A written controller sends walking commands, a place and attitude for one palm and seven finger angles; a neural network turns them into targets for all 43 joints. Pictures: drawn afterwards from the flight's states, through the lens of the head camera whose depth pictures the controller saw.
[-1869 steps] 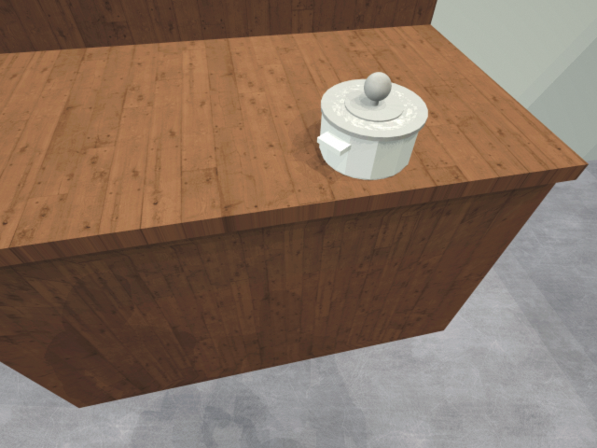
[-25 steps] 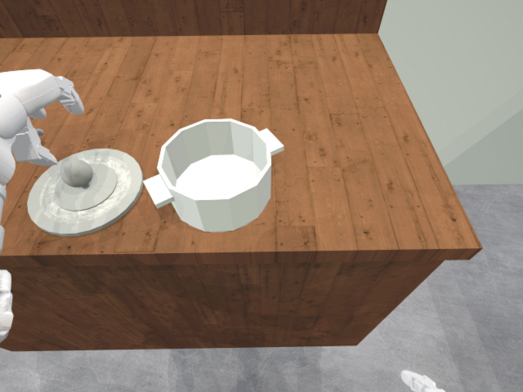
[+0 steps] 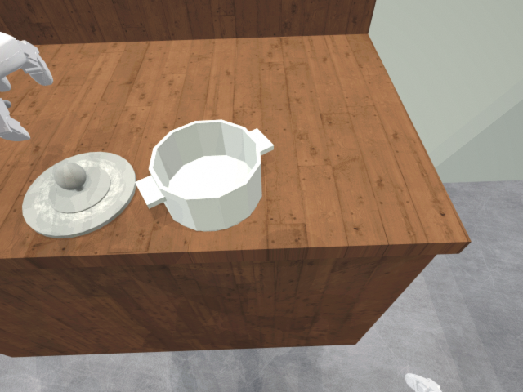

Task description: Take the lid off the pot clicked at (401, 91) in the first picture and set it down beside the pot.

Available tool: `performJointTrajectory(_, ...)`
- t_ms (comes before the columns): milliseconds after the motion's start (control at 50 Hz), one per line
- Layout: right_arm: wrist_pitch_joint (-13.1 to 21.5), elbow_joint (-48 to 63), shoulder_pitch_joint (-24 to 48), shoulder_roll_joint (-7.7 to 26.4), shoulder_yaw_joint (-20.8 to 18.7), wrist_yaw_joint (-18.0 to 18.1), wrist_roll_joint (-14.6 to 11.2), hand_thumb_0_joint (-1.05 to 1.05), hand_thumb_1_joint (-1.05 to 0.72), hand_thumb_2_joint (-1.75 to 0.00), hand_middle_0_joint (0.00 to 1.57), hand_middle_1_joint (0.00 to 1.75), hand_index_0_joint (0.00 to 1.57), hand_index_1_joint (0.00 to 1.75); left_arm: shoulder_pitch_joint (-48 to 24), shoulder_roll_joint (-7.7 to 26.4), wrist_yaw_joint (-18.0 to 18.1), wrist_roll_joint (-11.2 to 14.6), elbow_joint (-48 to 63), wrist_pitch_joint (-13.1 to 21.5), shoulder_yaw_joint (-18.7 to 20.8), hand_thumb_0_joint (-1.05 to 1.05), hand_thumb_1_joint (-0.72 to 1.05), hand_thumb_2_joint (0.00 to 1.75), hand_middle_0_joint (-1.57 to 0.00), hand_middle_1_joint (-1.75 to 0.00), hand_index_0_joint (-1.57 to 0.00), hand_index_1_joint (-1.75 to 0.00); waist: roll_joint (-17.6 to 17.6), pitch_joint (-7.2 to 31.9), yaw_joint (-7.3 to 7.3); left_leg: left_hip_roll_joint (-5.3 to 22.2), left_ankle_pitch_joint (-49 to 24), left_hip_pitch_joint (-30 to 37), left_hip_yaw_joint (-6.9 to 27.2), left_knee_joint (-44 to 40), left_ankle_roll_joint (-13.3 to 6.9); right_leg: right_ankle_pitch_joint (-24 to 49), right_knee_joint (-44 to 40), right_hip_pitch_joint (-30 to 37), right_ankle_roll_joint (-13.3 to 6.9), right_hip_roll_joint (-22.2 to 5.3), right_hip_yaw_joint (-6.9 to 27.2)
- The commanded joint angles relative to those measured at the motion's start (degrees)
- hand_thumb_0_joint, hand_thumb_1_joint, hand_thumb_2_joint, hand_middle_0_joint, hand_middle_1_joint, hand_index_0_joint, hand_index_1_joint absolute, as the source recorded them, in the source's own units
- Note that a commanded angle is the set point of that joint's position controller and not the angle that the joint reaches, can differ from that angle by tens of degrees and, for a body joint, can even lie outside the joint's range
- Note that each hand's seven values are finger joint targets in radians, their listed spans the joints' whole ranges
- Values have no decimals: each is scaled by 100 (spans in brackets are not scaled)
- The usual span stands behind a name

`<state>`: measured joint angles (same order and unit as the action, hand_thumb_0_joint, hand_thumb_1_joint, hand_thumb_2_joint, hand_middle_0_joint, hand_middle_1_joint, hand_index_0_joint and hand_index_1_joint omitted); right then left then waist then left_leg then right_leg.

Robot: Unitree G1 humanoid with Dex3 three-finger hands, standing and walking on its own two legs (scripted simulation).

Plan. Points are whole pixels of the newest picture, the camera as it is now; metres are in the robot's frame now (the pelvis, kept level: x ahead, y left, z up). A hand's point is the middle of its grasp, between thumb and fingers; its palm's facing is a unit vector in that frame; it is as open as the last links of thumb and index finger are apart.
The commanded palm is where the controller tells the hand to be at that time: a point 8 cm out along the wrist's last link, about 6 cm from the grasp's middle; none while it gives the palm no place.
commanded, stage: raise the empty hand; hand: left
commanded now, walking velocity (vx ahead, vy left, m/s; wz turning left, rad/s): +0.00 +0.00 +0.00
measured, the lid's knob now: (70, 176) +0.43 +0.32 +0.08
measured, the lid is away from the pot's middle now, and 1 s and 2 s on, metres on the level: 0.23 0.23 0.23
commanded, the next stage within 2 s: draw the hand back to the body in 0.04 s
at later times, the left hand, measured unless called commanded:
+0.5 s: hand (2, 132) +0.39 +0.32 +0.22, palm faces -0.20 -0.02 -0.98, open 11.0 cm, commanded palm +0.35 +0.33 +0.29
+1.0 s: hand (13, 96) +0.36 +0.25 +0.29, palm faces +0.46 -0.86 -0.23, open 10.6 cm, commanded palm +0.30 +0.29 +0.28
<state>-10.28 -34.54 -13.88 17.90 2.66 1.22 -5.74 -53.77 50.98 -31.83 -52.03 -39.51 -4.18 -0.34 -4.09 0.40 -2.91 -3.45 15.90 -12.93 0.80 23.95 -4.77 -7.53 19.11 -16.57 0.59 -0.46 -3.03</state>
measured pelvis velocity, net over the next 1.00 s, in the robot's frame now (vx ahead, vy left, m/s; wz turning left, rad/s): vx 0.01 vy -0.02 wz -0.03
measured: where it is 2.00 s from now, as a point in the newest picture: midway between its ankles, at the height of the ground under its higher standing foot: outside the picture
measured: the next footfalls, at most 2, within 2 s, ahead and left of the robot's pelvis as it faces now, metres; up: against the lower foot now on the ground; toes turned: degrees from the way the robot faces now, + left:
none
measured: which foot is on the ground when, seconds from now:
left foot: down 0.00-1.00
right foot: down 0.00-1.00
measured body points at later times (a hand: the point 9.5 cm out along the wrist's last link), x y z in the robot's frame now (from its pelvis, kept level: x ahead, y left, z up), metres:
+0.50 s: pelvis -0.01 +0.00 +0.00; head +0.02 -0.02 +0.45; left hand +0.39 +0.32 +0.27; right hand +0.12 -0.25 -0.12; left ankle -0.05 +0.06 -0.74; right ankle +0.02 -0.13 -0.74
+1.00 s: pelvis +0.01 -0.02 +0.00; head +0.03 -0.03 +0.45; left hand +0.33 +0.29 +0.30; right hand +0.16 -0.25 -0.10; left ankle -0.05 +0.06 -0.74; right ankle +0.02 -0.13 -0.74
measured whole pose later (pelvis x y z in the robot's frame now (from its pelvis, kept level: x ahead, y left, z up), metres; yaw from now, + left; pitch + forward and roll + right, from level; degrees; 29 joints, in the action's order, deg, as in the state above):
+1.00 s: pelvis +0.01 -0.02 +0.00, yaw -2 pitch -1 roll -2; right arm 4.6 -37.4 -12.5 14.1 3.1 1.6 -2.3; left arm -21.0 30.2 2.7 4.7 -3.6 8.2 24.9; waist -3.1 -1.9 0.6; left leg -1.2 17.7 -3.3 -0.6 22.0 -2.7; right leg -9.8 19.7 -8.9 -0.9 1.9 -1.6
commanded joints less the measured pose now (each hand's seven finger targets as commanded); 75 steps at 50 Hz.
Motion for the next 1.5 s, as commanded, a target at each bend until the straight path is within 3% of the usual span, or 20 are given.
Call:
performJointTrajectory(0, 206, 580, 3, 892, -281, 67, 7, 0, -90, -90, 20, 30, 20, 30, -2033, 2296, 307, -36, 283, 10, 1052, 0, -14, 91, -49, -60, -49, -60, -60, 2153, 16, 235, -3197, 308, 201, -34, 101, 1520, 249, 1367, -365, 171, 25)
performJointTrajectory(60, 104, 589, 157, 863, -255, 59, -64, 0, -90, -90, 20, 30, 20, 30, -2221, 1458, 171, 27, -53, -60, 207, 0, -14, 91, -49, -60, -49, -60, 266, 1378, -115, 265, -2123, -85, 77, -181, 117, 989, 195, 881, -338, 152, -61)
performJointTrajectory(100, 95, 651, 287, 863, -310, 37, -90, 0, -90, -90, 20, 30, 20, 30, -2715, 1162, 169, 74, 597, -86, -129, 0, -14, 91, -49, -60, -49, -60, -290, 1572, -184, 289, -2213, 294, 162, -187, 107, 777, 117, 673, -370, 139, -33)
performJointTrajectory(200, 240, 700, 137, 859, -272, 107, 40, 0, -90, -90, 20, 30, 20, 30, -2303, 2679, 374, -1, 1395, 63, 1360, 0, -14, 91, -49, -60, -49, -60, -573, 2635, 87, 243, -3454, 745, 299, -10, 81, 1372, 256, 1347, -413, 184, 52)
performJointTrajectory(300, 193, 783, 314, 848, -289, -2, -40, 0, -90, -90, 20, 30, 20, 30, -1197, 1709, 165, 266, 882, 5, 766, 0, -14, 91, -49, -60, -49, -60, -51, 1667, 80, 304, -2883, 240, 216, -109, 135, 1136, 242, 1029, -350, 122, -24)
performJointTrajectory(400, 212, 1087, 629, 746, -295, -46, 2, 0, -90, -90, 20, 30, 20, 30, -1484, 1979, 190, 368, 2781, -28, 1030, 0, -14, 91, -49, -60, -49, -60, -739, 2277, 168, 317, -3543, 810, 353, -17, 108, 1231, 307, 1127, -362, 110, 46)
performJointTrajectory(480, 259, 960, 512, 730, -247, 9, 61, 0, -90, -90, 20, 30, 20, 30, -887, 2361, 205, 395, 2395, -75, 1647, 0, -14, 91, -49, -60, -49, -60, -208, 1954, 244, 275, -3172, 526, 354, -75, 116, 1098, 282, 1183, -336, 169, -4)
performJointTrajectory(600, 310, 1136, 845, 692, -293, -46, 0, 0, -90, -90, 20, 30, 20, 30, -675, 1296, 140, 634, 3095, -175, 785, 0, -14, 91, -49, -60, -49, -60, -462, 1827, 177, 324, -2800, 670, 406, -136, 171, 742, 244, 881, -337, 130, -33)
performJointTrajectory(620, 800, 1376, -153, 127, -277, -8, 43, 0, -90, -90, 20, 30, 20, 30, -1322, -234, 1365, 4133, 4070, 621, 1707, 0, -14, 91, -49, -60, -49, -60, -209, 1693, -24, 715, -2028, 1768, 566, -318, 513, 304, 132, 411, -474, 121, -59)
performJointTrajectory(680, 1186, 1076, 334, 466, -191, 130, 154, 0, -90, -90, 20, 30, 20, 30, 832, -60, 2584, 4912, 3327, 920, 2343, 0, -14, 91, -49, -60, -49, -60, 366, 1178, 284, 854, -929, 1309, 750, -744, 474, -54, 38, 660, -481, 105, 145)
performJointTrajectory(740, 1320, 711, 441, 498, -124, 247, 229, 0, -90, -90, 20, 30, 20, 30, 2, 362, 3184, 5367, 3649, 1229, 2841, 0, -11, 91, -48, -59, -48, -59, 381, 892, 262, 559, -766, 580, 279, -731, 297, 419, -41, 1315, -419, 15, 200)
performJointTrajectory(820, 1776, 599, 566, 374, -131, 216, 337, 0, -90, -90, 20, 30, 20, 30, -238, 123, 3557, 5484, 5083, 1622, 2967, 0, -1, 91, -45, -56, -45, -56, -1699, 1528, 389, 618, -2532, 1504, 399, -515, 627, 892, 127, 1305, -466, 40, 149)
performJointTrajectory(880, 1829, 476, 501, 322, -207, 101, 392, 0, -90, -90, 20, 30, 20, 30, 1481, -313, 3616, 5666, 4811, 1526, 3190, 0, 7, 91, -43, -54, -43, -54, -874, 1625, 504, 629, -3815, 1367, 134, -204, 619, 1759, 269, 1743, -426, 55, 113)
performJointTrajectory(940, 1684, 389, 550, 403, -282, 39, 327, 0, -90, -90, 20, 30, 20, 30, 2115, -883, 3543, 5809, 4212, 1346, 2865, 0, 15, 91, -41, -51, -41, -51, 382, 884, 409, 613, -2989, 663, -65, -284, 373, 1813, 228, 1660, -360, 40, 92)
performJointTrajectory(1080, 1825, 522, 878, 328, -312, 46, 324, 0, -90, -90, 20, 30, 20, 30, 2334, -390, 3619, 5919, 6372, 1564, 3471, 0, 33, 91, -36, -46, -36, -46, -367, 2037, 559, 525, -3957, 1327, -52, -38, 319, 2607, 402, 2183, -289, -37, 231)
performJointTrajectory(1160, 1732, 290, 780, 343, -343, 128, 327, 0, -90, -90, 20, 30, 20, 30, 2858, -506, 3707, 5936, 5218, 1366, 3602, 0, 43, 90, -33, -43, -33, -43, 378, 1209, 491, 483, -2854, 839, -195, -162, 243, 2222, 256, 1897, -282, -19, 203)
performJointTrajectory(1240, 1773, 407, 1024, 270, -307, 145, 275, 0, -90, -90, 20, 30, 20, 30, 2745, -1170, 3630, 5941, 5655, 1419, 2887, 0, 54, 90, -30, -40, -30, -40, -305, 982, 435, 406, -2111, 927, -237, -272, 221, 1597, 108, 1643, -297, -38, 219)
performJointTrajectory(1320, 1873, 416, 1085, 265, -309, 139, 343, 0, -90, -90, 20, 30, 20, 30, 2941, -855, 3735, 5984, 6367, 1533, 3255, 0, 64, 90, -27, -37, -27, -37, -218, 1339, 514, 411, -2332, 1090, -127, -242, 222, 1711, 183, 1817, -307, 3, 228)
performJointTrajectory(1400, 1777, 313, 1078, 224, -302, 189, 351, 0, -90, -90, 20, 30, 20, 30, 3182, -729, 3770, 5989, 5631, 1441, 3538, 0, 74, 90, -24, -34, -24, -34, 449, 700, 480, 399, -1587, 703, -169, -345, 202, 1201, 12, 1675, -296, 1, 227)
performJointTrajectory(1480, 1861, 461, 1326, 126, -226, 172, 342, 0, -90, -90, 20, 30, 20, 30, 3291, -1464, 3663, 6001, 6243, 1478, 2831, 0, 85, 90, -21, -31, -21, -31, -395, 659, 522, 369, -1310, 858, -143, -471, 236, 792, -64, 1564, -323, 13, 249)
